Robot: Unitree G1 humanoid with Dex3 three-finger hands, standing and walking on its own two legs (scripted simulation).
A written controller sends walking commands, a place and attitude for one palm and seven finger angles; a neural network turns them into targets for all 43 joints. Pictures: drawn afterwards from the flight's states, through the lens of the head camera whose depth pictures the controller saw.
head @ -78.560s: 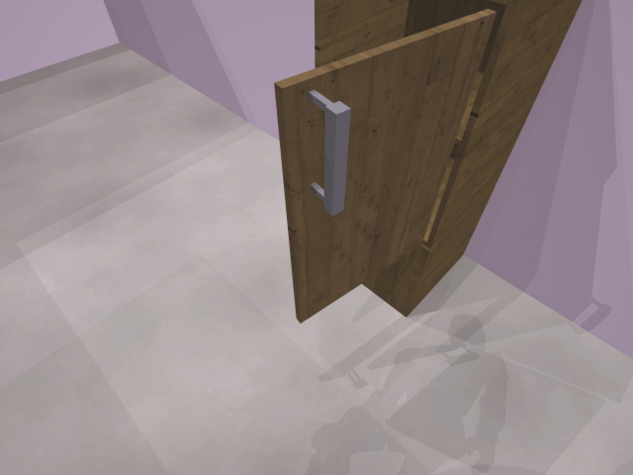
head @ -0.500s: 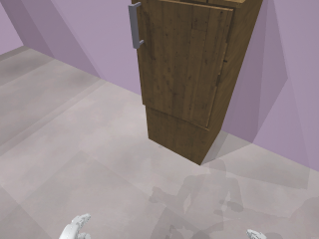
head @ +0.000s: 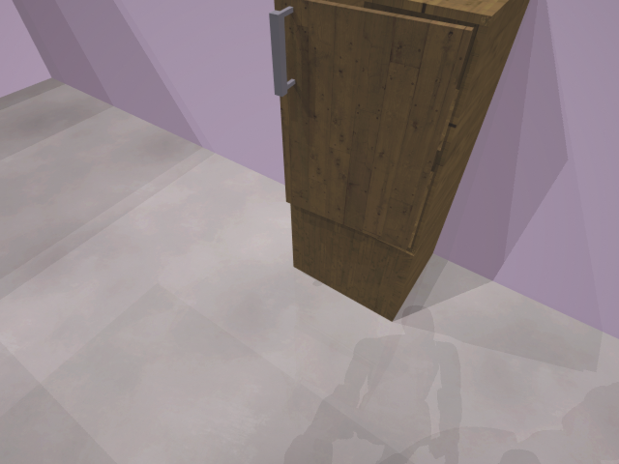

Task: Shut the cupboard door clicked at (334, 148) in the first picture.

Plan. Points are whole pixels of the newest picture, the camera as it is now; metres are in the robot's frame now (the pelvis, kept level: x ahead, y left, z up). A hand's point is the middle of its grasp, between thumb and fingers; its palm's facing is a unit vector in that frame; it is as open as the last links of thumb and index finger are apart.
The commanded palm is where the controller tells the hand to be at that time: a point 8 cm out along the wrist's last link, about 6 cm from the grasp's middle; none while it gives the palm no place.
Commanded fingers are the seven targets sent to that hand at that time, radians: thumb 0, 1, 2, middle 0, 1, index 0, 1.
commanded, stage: let the arm hang, fingers relaxed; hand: left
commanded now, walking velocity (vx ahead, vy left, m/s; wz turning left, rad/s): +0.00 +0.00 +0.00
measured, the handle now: (284, 52) +0.89 +0.12 +0.14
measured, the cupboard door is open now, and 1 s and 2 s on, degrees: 5 5 5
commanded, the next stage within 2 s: look to check the result in 0.38 s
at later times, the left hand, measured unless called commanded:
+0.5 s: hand out of the picture -0.03 +0.16 -0.18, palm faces +0.04 -0.99 -0.16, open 7.4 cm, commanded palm none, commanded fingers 0.00 0.90 0.90 -0.20 -0.30 -0.20 -0.30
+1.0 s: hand out of the picture -0.02 +0.16 -0.18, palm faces +0.04 -0.98 -0.17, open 7.4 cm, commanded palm none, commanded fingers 0.00 0.90 0.90 -0.20 -0.30 -0.20 -0.30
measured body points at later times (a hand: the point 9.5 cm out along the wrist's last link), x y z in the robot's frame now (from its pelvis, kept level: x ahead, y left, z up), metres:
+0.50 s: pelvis +0.00 +0.00 +0.00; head +0.00 +0.00 +0.45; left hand -0.03 +0.21 -0.16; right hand -0.03 -0.20 -0.17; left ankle +0.04 +0.11 -0.74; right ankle -0.02 -0.11 -0.74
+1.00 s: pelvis +0.01 +0.00 +0.00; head +0.02 -0.01 +0.45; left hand -0.02 +0.21 -0.16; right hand +0.00 -0.22 -0.16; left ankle +0.04 +0.11 -0.74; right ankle -0.02 -0.11 -0.74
